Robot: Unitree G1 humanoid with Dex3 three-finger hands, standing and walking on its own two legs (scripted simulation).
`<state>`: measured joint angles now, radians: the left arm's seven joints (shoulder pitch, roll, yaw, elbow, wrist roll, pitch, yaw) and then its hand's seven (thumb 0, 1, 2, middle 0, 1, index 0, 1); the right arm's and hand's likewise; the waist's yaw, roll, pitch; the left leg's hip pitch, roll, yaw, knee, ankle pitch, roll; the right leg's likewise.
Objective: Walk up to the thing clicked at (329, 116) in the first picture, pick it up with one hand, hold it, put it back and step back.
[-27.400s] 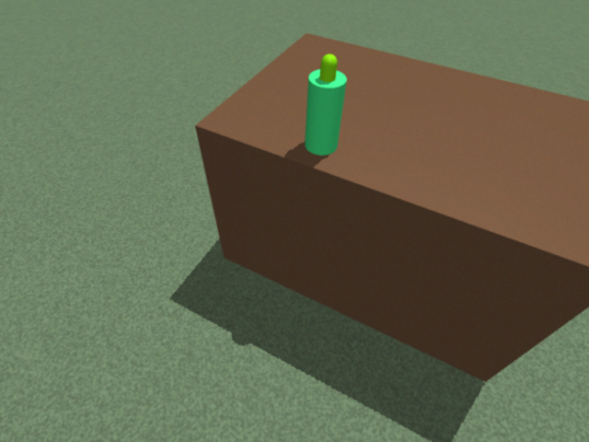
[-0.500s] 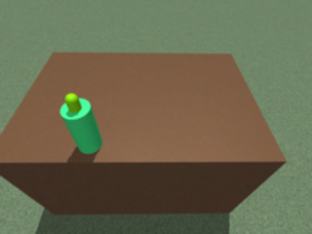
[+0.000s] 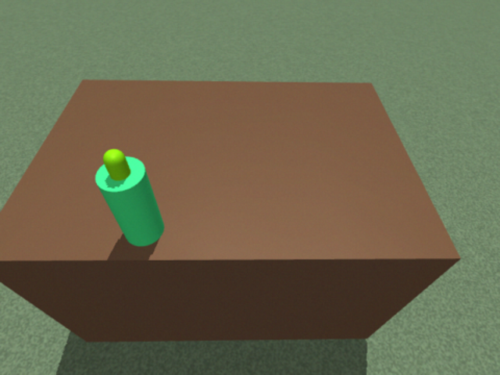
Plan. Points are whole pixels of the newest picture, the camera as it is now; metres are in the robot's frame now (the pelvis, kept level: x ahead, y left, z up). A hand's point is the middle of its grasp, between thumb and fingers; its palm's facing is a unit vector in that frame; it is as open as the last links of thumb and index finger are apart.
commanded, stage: stand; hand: left
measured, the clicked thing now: (130, 196) +0.44 +0.25 -0.01
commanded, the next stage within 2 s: step back in 0.66 s
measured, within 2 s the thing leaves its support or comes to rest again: neither
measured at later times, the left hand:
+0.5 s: hand out of the picture +0.07 +0.25 -0.16, palm faces -0.01 -0.94 -0.34, open 7.3 cm
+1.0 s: hand out of the picture +0.05 +0.27 -0.17, palm faces -0.03 -0.92 -0.40, open 7.3 cm
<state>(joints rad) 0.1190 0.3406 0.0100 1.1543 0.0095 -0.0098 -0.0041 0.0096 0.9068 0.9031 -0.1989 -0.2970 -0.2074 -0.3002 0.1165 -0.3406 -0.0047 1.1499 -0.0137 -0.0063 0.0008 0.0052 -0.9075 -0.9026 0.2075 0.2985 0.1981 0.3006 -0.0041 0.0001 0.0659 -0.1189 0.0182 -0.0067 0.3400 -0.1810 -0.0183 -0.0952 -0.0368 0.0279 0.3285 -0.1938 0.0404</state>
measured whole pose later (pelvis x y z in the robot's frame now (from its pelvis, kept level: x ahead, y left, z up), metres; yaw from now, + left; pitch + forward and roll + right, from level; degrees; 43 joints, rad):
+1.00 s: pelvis -0.05 +0.00 -0.02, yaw +1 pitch -1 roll +1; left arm 0.08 0.36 0.05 0.96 0.03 0.03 0.00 0.01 0.91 0.90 -0.20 -0.30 -0.21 -0.30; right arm 0.07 -0.42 -0.06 0.97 0.01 0.06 0.01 0.00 -0.91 -0.90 0.21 0.30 0.20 0.30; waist 0.00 0.01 0.19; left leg -0.41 -0.07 -0.06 0.97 -0.50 0.03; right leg -0.32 -0.07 0.03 0.59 -0.25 0.01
